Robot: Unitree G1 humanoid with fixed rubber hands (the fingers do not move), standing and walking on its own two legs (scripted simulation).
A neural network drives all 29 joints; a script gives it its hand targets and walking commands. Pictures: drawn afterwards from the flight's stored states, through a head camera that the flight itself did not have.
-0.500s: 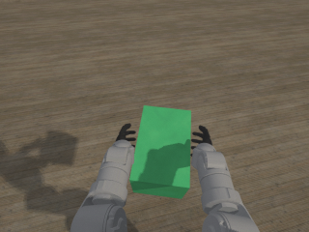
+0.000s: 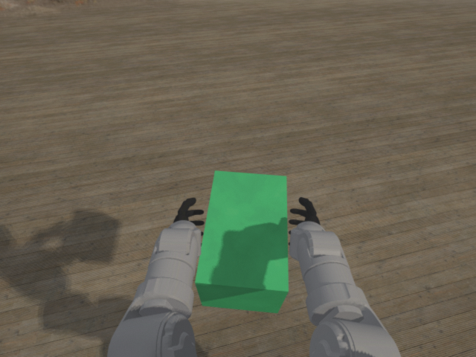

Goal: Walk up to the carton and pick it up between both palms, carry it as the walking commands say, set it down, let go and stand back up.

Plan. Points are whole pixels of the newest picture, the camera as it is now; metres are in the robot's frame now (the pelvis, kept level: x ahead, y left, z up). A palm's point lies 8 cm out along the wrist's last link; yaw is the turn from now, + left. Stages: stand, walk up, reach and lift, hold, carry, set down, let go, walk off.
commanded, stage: reach and lift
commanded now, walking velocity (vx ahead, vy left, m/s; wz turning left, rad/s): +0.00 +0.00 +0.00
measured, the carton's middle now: (245, 239) +0.37 +0.00 -0.01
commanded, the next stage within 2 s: hold in 0.80 s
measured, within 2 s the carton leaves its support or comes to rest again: neither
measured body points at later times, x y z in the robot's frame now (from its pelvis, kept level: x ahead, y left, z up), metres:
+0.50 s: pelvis +0.00 +0.00 +0.00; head -0.06 -0.01 +0.45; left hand +0.33 +0.12 +0.05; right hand +0.33 -0.12 +0.05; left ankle +0.04 +0.13 -0.72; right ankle +0.08 -0.11 -0.72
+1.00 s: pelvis +0.00 +0.00 +0.00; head -0.07 -0.01 +0.45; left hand +0.33 +0.12 +0.05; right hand +0.32 -0.12 +0.05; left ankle +0.04 +0.13 -0.72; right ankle +0.08 -0.11 -0.72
